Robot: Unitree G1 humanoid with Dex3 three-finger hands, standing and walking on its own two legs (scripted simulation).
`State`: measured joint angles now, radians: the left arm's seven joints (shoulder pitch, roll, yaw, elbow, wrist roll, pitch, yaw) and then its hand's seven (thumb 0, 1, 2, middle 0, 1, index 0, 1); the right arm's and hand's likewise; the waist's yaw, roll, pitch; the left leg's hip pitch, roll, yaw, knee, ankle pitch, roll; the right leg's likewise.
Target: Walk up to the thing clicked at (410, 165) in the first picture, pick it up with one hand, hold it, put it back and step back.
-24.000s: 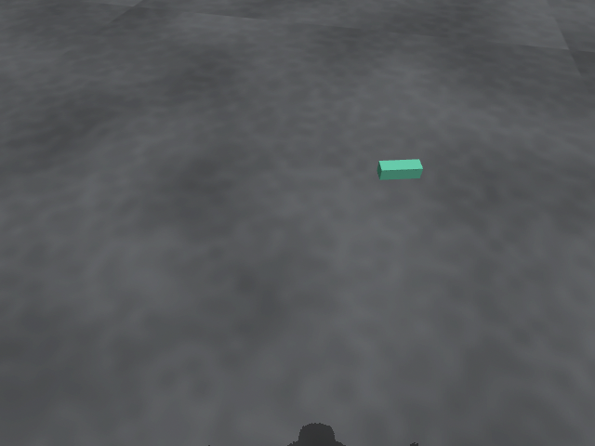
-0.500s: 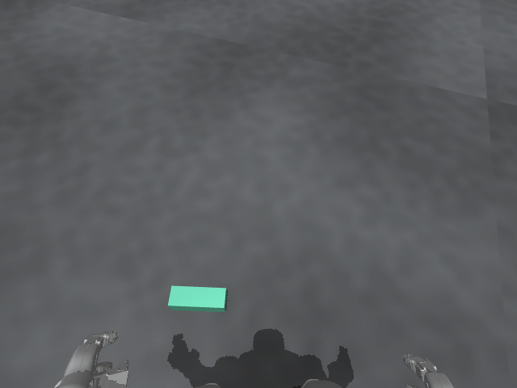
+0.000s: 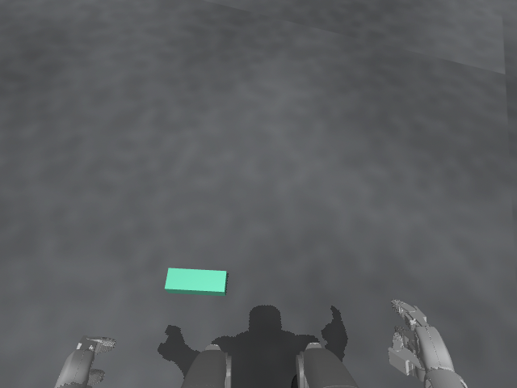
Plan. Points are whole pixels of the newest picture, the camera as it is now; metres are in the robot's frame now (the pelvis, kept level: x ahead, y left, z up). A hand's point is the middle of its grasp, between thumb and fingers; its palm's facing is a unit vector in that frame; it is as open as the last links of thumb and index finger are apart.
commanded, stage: rise first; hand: left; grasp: from above
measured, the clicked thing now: (197, 282) +0.44 +0.21 -0.66
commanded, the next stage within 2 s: none
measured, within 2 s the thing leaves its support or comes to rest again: neither
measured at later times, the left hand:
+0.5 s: hand (126, 362) +0.18 +0.28 -0.27, palm faces -0.41 -0.67 -0.62, open 14.2 cm
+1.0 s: hand (151, 310) +0.30 +0.29 -0.43, palm faces -0.50 -0.23 -0.83, open 14.1 cm
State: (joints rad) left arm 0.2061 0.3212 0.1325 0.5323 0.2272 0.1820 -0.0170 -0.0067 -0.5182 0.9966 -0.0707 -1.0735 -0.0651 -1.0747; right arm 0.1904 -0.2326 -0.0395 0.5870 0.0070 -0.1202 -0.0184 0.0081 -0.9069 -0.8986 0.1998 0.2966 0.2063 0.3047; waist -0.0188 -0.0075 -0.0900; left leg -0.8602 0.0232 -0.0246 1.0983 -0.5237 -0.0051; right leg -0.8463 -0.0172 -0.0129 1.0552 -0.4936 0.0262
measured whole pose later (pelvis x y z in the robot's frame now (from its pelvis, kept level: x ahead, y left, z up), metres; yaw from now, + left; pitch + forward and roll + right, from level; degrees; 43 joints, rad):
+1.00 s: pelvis -0.10 +0.00 -0.30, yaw -3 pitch +33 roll -5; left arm -0.63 0.66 0.15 1.06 0.99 -0.31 0.11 -0.01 -0.55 1.04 -0.10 -1.03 -0.08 -1.03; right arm 0.15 -0.28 -0.04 0.73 -0.04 -0.09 0.07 0.01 -0.91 -0.90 0.20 0.30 0.21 0.30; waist -0.09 0.01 -0.10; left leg -2.09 0.00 -0.10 2.18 -0.67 -0.02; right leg -2.06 -0.01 -0.04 2.12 -0.63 0.03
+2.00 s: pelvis -0.08 +0.00 -0.37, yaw -6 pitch +34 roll -8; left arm -0.90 0.83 0.16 1.42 1.37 -0.40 0.41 0.00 -0.54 1.02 -0.08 -0.97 -0.07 -0.98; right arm 0.11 -0.27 0.03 0.76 -0.17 0.01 0.14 0.00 -0.91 -0.90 0.20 0.30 0.21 0.30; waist -0.21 -0.03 -0.03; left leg -2.31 -0.02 -0.14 2.43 -0.72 -0.02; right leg -2.25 0.00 -0.06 2.33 -0.67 0.05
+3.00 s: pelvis -0.09 +0.00 -0.37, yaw -7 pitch +32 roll -9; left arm -0.96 0.86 0.10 1.43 1.23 -0.30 0.27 0.00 -0.50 0.97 -0.08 -1.06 -0.10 -1.04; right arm 0.17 -0.30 0.13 0.69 -0.14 0.00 0.14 0.00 -0.92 -0.89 0.20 0.30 0.21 0.30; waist -0.27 -0.02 0.06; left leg -2.32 -0.01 -0.16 2.44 -0.69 -0.01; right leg -2.26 0.01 -0.07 2.32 -0.64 0.05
